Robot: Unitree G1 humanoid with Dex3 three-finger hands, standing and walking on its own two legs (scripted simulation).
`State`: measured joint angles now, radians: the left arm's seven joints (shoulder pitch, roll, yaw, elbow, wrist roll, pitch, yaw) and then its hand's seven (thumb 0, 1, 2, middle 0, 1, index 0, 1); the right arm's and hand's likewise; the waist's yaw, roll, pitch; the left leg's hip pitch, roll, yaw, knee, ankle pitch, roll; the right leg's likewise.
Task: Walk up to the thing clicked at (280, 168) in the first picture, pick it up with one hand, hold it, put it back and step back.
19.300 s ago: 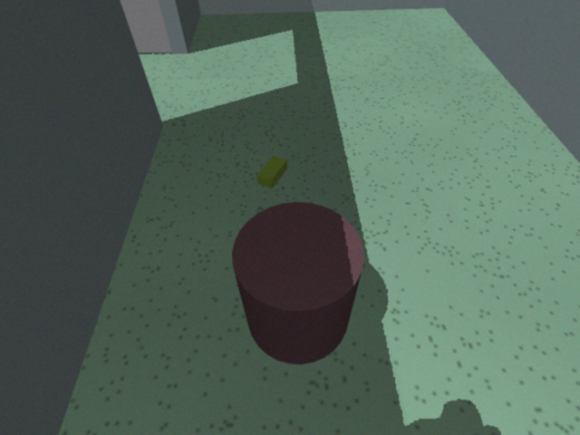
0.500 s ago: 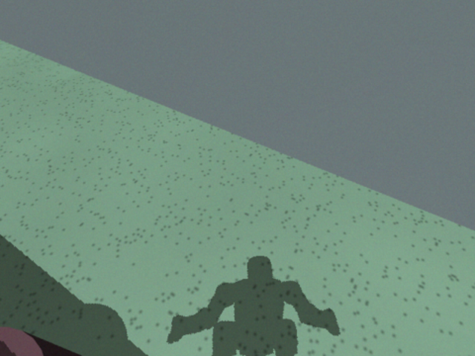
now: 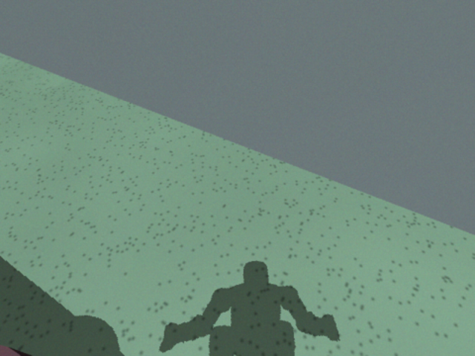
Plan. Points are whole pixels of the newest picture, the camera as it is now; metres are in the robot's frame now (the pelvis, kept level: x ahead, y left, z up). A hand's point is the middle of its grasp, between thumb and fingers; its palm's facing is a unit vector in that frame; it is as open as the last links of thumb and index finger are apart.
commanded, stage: walk up
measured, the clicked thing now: out of the picture +0.38 +1.39 -0.75
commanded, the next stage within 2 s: none
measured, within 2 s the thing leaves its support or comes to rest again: neither
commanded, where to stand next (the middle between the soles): +0.76 -0.02 m, yaw -1 degrees
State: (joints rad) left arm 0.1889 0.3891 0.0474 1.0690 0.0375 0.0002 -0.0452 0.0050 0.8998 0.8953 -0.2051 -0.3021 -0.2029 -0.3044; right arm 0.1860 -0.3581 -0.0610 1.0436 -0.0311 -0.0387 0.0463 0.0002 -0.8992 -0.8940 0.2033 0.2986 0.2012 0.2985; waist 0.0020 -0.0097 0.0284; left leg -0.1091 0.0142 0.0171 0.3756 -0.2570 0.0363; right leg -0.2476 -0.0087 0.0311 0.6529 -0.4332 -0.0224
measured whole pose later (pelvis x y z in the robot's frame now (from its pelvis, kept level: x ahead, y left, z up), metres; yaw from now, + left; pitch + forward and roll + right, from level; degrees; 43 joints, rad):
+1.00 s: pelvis +0.39 -0.06 -0.03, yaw +0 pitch -3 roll +0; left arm 0.33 0.43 0.08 0.87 0.03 -0.09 -0.06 0.00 0.90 0.90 -0.20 -0.30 -0.20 -0.30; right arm 0.32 -0.44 -0.07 0.84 -0.02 -0.02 0.06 0.00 -0.90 -0.89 0.20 0.30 0.20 0.30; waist 0.00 0.05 0.05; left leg -0.25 0.07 0.03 0.85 -0.48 0.03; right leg -0.37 -0.04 -0.06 0.67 -0.24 -0.02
